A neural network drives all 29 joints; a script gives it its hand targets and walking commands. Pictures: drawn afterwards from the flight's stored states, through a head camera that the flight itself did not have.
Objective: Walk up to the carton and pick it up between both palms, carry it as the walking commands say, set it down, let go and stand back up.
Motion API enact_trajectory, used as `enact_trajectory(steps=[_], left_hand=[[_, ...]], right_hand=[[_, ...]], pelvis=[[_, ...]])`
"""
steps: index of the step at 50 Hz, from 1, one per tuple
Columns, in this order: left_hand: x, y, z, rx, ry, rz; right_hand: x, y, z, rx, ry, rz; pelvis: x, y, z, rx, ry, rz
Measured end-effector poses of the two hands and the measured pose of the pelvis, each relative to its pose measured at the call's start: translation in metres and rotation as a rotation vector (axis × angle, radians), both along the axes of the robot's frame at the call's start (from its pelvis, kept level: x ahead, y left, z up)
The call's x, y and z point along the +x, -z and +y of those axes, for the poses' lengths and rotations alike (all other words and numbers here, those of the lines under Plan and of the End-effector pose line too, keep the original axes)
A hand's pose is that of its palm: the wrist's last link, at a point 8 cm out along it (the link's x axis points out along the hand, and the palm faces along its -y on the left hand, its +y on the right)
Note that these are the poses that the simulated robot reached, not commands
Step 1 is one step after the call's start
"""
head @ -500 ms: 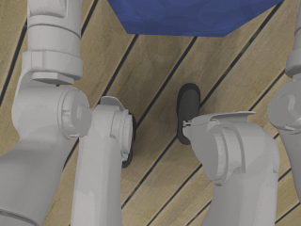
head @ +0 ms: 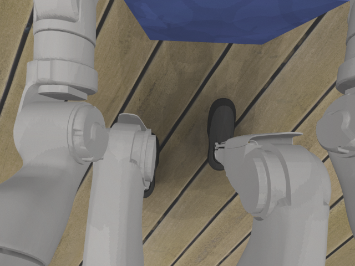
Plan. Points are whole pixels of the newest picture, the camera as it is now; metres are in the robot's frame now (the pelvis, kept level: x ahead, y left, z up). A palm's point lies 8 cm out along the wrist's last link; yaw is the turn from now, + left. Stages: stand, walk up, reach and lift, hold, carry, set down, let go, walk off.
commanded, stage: set down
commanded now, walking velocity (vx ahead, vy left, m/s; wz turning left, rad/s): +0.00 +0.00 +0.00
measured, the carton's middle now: out of the picture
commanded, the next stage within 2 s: let go in 1.92 s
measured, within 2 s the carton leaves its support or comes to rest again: rests again in 0.12 s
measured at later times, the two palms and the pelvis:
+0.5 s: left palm out of the picture +0.57 +0.14 -0.20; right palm out of the picture +0.57 -0.24 -0.20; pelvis +0.01 +0.00 -0.01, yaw +1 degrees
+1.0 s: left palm out of the picture +0.60 +0.13 -0.10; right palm out of the picture +0.59 -0.26 -0.12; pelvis +0.01 -0.01 +0.02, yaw +2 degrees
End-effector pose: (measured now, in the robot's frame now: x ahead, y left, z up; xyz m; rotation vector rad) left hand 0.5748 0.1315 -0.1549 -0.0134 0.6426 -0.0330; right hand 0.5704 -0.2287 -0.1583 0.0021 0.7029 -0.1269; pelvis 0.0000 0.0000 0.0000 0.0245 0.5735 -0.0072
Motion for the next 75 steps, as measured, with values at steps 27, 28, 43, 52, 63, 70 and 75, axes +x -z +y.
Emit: enact_trajectory(steps=[27, 28, 43, 52, 63, 70, 75], left_hand=[[-0.004, 0.042, 0.014, 0.051, -0.121, 0.062], [-0.004, 0.042, 0.017, 0.057, -0.124, 0.06], [0.012, -0.003, 0.013, 0.12, -0.123, 0.025], [0.022, -0.072, -0.003, 0.146, -0.094, -0.006], [0.018, -0.134, 0.014, 0.124, -0.104, 0.009], [0.018, -0.172, 0.019, 0.135, -0.086, -0.003], [0.014, -0.198, 0.019, 0.146, -0.08, 0.021]], right_hand=[[-0.002, 0.037, -0.01, -0.094, 0.107, 0.061], [-0.002, 0.037, -0.009, -0.093, 0.108, 0.06], [0.016, -0.004, -0.017, -0.042, 0.146, -0.076], [0.021, -0.06, -0.028, -0.025, 0.139, -0.12], [0.028, -0.131, -0.019, -0.071, 0.077, -0.091], [0.02, -0.159, -0.016, -0.064, 0.078, -0.069], [0.016, -0.187, -0.017, -0.06, 0.078, -0.069]], pelvis=[[0.012, 0.006, 0.001, -0.005, -0.022, 0.038], [0.012, 0.007, 0.001, -0.006, -0.022, 0.037], [0.009, 0.003, 0.001, -0.007, -0.029, 0.002], [0.006, -0.03, -0.008, 0.021, -0.028, -0.017], [0.004, -0.088, -0.016, 0.044, -0.026, -0.022], [0.002, -0.124, -0.008, 0.029, -0.026, -0.009], [-0.001, -0.15, -0.005, 0.027, -0.024, -0.01]])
